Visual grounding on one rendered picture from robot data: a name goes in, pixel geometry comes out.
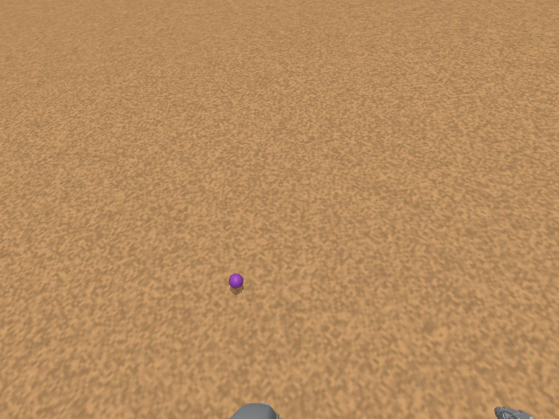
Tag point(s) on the ball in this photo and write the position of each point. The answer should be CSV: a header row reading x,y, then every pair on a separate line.
x,y
236,280

